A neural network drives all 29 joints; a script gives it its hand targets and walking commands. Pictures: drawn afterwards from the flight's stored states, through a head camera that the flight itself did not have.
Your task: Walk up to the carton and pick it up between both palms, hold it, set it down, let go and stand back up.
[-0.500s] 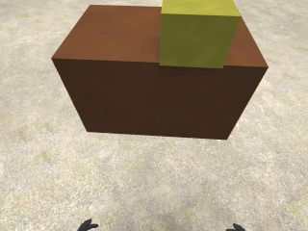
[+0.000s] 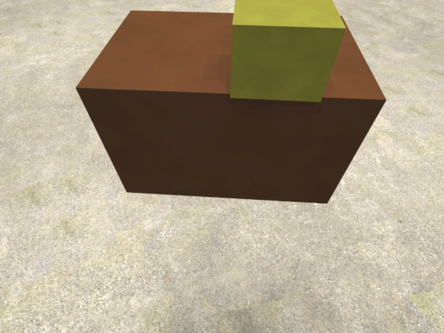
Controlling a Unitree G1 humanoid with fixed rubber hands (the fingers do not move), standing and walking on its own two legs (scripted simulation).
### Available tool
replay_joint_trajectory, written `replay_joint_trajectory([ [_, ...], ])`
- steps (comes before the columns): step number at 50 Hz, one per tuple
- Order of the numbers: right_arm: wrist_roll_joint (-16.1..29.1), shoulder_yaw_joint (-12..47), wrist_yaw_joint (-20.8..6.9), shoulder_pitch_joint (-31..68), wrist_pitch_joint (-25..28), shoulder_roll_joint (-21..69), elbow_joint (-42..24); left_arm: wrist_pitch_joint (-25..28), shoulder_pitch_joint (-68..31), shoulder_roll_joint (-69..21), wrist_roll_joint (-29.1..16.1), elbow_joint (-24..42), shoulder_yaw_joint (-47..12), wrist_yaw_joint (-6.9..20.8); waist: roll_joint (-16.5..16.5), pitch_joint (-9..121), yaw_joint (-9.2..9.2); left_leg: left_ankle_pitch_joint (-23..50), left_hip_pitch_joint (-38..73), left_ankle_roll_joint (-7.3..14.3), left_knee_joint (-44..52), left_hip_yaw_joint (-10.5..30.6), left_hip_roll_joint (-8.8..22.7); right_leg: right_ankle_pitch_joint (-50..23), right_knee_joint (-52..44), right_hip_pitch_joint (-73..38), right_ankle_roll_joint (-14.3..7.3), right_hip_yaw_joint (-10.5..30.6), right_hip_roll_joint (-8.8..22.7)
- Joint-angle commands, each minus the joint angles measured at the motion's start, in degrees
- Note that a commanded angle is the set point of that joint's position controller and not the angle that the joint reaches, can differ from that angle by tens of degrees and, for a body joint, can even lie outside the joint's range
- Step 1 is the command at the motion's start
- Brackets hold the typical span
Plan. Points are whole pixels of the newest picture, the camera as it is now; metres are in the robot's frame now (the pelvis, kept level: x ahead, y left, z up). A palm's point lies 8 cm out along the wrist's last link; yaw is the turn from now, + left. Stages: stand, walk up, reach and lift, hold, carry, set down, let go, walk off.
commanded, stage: stand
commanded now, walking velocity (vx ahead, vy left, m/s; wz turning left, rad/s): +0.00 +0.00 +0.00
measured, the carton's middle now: (278, 46) +0.98 -0.18 +0.03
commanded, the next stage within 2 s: walk up in 0.42 s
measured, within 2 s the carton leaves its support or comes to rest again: neither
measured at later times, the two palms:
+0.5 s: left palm out of the picture -0.01 +0.20 -0.15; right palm out of the picture -0.01 -0.21 -0.14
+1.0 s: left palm (108, 331) +0.15 +0.23 -0.10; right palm out of the picture +0.09 -0.41 -0.12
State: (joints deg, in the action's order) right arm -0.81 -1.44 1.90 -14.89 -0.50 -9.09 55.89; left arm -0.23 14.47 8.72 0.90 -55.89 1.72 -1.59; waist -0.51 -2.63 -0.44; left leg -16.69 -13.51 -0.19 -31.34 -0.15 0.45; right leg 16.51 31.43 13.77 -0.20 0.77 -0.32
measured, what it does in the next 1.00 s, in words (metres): steps on the spot: right foot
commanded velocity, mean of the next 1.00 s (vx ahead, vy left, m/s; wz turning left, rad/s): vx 0.00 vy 0.00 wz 0.00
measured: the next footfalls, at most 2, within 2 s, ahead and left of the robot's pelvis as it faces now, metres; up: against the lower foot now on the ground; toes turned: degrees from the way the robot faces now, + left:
right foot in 0.90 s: +0.12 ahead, -0.20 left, +0.00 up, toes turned -9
left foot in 1.34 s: +0.35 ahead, +0.05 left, +0.00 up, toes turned +0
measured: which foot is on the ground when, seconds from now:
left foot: down 0.00-0.90, up 0.92-1.00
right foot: down 0.00-0.66, up 0.68-0.88, down 0.90-1.00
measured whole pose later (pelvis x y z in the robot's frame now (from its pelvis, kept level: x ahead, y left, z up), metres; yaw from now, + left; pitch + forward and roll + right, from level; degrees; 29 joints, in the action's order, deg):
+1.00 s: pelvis +0.05 -0.08 -0.03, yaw -5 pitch -4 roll -1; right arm -3.0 -7.3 0.2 -20.2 -0.5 -22.9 39.1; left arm 2.1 20.8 21.8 2.2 -36.9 7.0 1.0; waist 2.0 -4.5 0.4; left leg -34.0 -23.8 3.3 -68.3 3.3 3.2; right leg 22.1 47.8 21.9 -2.1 -4.6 1.2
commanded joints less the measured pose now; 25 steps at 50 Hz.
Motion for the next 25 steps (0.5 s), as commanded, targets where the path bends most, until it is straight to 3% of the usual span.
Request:
replay_joint_trajectory([
  [1, 0.0, -1.0, 0.4, -2.3, 1.0, -4.9, -0.5, 0.8, 2.4, 5.2, 0.0, 0.4, 1.2, -0.4, 0.8, 0.3, 0.16, 8.5, 0.1, 2.6, 7.4, 4.6, 3.6, -7.6, -7.2, -0.1, -2.5, 4.5, 3.5],
  [9, 0.1, -0.7, 0.5, -3.4, 1.1, -4.1, 3.9, 0.8, 3.1, 3.4, -0.1, -4.1, 0.5, -0.8, -0.2, -0.5, -0.21, 9.5, 1.3, 2.4, 8.6, 4.3, 3.7, -9.0, -8.6, -1.1, -2.3, 4.5, 3.9],
  [23, 0.1, 0.5, 0.9, -4.4, 0.8, -1.7, 8.1, 0.6, 4.9, 2.2, -0.1, -8.5, -0.2, -0.9, 1.1, -1.9, 0.03, 8.4, 2.2, 2.0, 9.8, 4.1, 3.9, -7.5, -9.7, -0.9, -2.1, 4.6, 3.7],
  [25, 0.1, 0.1, 1.0, -4.6, 0.7, -2.4, 8.6, 0.7, 4.8, 1.6, 0.0, -8.7, -0.6, -1.0, -0.1, -2.3, -0.04, 8.5, 2.0, 2.0, 9.8, 4.2, 3.9, -7.6, -9.8, -0.7, -1.9, 4.2, 3.7],
])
